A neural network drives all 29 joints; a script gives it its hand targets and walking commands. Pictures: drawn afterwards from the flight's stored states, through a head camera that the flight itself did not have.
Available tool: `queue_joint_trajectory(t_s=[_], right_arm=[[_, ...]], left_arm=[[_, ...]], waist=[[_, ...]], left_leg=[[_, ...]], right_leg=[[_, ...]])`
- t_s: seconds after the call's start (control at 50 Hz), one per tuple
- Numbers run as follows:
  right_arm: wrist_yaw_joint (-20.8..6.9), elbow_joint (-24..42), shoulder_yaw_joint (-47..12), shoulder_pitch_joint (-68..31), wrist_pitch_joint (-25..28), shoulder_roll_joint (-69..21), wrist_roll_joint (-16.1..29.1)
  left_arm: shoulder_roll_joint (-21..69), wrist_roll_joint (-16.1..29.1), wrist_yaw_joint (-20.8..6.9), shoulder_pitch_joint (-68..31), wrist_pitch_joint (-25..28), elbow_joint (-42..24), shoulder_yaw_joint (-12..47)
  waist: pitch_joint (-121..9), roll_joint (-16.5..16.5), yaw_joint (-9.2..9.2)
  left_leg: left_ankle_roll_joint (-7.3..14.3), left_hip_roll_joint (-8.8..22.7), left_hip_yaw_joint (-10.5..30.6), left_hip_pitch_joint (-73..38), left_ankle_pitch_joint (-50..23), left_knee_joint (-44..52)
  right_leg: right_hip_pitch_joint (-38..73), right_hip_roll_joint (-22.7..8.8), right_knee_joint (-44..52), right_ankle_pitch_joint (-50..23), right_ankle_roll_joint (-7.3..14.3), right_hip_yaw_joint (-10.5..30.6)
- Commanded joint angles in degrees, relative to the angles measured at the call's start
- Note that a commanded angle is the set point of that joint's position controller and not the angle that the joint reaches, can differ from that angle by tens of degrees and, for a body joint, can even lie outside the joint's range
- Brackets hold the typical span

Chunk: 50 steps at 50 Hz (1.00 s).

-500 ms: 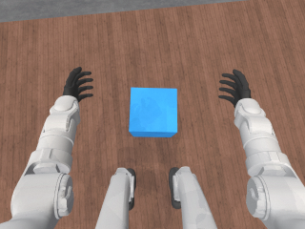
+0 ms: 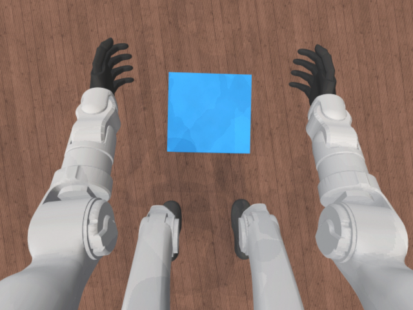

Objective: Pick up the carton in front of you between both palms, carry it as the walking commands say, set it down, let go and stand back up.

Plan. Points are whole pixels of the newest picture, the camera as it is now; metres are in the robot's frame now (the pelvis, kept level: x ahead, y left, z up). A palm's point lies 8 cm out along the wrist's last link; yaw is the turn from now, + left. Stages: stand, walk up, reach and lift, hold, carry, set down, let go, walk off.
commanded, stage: reach and lift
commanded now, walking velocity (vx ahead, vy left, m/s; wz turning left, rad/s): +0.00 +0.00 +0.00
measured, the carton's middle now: (207, 119) +0.48 +0.00 -0.46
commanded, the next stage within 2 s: none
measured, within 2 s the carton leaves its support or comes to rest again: leaves its support in 1.42 s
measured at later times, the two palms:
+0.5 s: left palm (137, 112) +0.48 +0.18 -0.35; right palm (280, 115) +0.47 -0.19 -0.35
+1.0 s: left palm (143, 112) +0.49 +0.17 -0.39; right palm (270, 117) +0.47 -0.18 -0.39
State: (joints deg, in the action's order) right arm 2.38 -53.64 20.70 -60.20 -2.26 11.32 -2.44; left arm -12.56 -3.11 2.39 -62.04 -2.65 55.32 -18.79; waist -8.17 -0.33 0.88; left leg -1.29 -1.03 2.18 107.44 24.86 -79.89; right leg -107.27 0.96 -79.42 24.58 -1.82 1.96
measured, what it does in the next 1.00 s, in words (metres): lowers itself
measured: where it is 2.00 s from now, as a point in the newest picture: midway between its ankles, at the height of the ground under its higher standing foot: (206, 240)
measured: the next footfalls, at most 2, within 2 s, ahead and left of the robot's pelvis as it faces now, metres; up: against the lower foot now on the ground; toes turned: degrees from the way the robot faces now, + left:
none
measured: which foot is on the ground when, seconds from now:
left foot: down 0.00-1.00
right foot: down 0.00-1.00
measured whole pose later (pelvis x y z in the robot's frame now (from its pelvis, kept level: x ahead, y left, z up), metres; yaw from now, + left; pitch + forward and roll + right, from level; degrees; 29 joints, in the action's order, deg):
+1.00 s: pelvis -0.05 +0.00 -0.21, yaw +0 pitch +39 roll -1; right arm 8.0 -63.7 5.4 -77.3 0.0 17.3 13.4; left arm -20.7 13.7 6.3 -80.0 -0.4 65.9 -1.5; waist 16.9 0.4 0.9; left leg -2.0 -2.1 2.5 131.9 32.1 -124.8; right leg -131.4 2.0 -123.9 31.8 -3.4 2.1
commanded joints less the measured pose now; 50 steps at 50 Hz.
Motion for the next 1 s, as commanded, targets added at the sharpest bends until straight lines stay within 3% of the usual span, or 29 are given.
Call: queue_joint_trajectory(t_s=[0.0,0.08,0.18,0.3,0.38,0.5,0.62,0.72,0.82,0.98], right_arm=[[0.9,5.9,-2.0,-8.0,1.9,6.8,2.9],[2.2,9.3,-6.3,-9.3,1.9,9.2,7.7],[3.5,12.7,-9.4,-14.5,0.4,12.3,11.6],[4.1,5.5,-10.3,-22.2,-1.5,13.2,12.8],[4.2,-0.9,-11.0,-26.8,-0.9,13.5,12.9],[4.3,-6.6,-12.6,-32.2,1.2,15.3,14.0],[5.1,-3.9,-15.0,-35.2,2.8,16.0,16.4],[5.8,-2.6,-16.2,-31.1,3.1,13.3,17.5],[5.8,-4.7,-14.9,-27.6,3.0,12.5,16.3],[5.6,-4.8,-15.2,-30.7,3.4,11.4,16.0]], left_arm=[[-6.1,2.8,1.1,-8.8,1.9,-6.3,2.5],[-8.7,7.5,2.2,-10.4,1.8,-10.1,6.9],[-11.8,11.1,3.2,-15.7,0.2,-13.7,9.7],[-13.0,12.8,3.6,-22.8,-1.6,-6.3,10.7],[-13.9,12.9,3.4,-27.0,-0.9,0.4,10.9],[-15.7,14.4,3.5,-32.3,1.3,6.0,12.6],[-17.4,16.6,4.0,-35.8,3.0,3.4,15.0],[-16.8,17.3,3.7,-32.4,3.5,3.0,16.3],[-14.2,17.2,3.8,-29.5,3.1,5.2,16.8],[-12.7,17.0,4.0,-32.4,3.2,5.4,17.3]], waist=[[-53.1,-0.9,0.41],[-61.8,-1.4,0.35],[-65.8,-1.7,0.15],[-51.9,-0.6,0.18],[-44.5,-0.3,0.04],[-41.1,-0.6,0.28],[-45.6,-0.5,0.36],[-48.6,-0.5,-0.25],[-43.6,-1.9,0.54],[-40.3,-1.6,0.56]], left_leg=[[-1.6,-2.7,-2.4,-25.6,-29.0,-5.0],[-1.9,-2.6,-3.2,-26.6,-31.0,-12.8],[-2.2,-2.5,-4.7,-25.0,-24.0,-19.6],[-2.0,-1.2,-5.3,-14.8,-6.3,-23.5],[-1.6,-0.4,-4.7,-10.6,-1.7,-26.5],[-1.5,0.2,-3.7,-8.7,-3.7,-31.6],[-1.5,0.1,-4.0,-10.6,-9.5,-35.6],[-1.3,-0.2,-4.5,-12.4,-14.5,-37.3],[-1.5,-0.5,-3.5,-11.8,-12.6,-36.4],[-1.3,-0.8,-3.1,-10.1,-9.0,-34.8]], right_leg=[[23.1,2.9,-5.0,-27.8,-1.6,-3.7],[23.0,2.9,-12.7,-29.6,-1.7,-4.5],[22.0,2.8,-19.3,-23.2,-1.5,-5.5],[14.3,1.4,-23.3,-6.9,-1.4,-5.5],[10.7,0.5,-26.5,-2.6,-1.3,-4.7],[9.0,-0.1,-31.8,-4.5,-1.2,-3.9],[11.9,0.0,-35.7,-11.1,-1.2,-3.7],[15.7,1.2,-37.2,-16.5,-1.5,-4.0],[9.4,1.3,-36.8,-12.8,-1.4,-4.7],[7.0,1.1,-35.7,-8.9,-1.3,-4.7]])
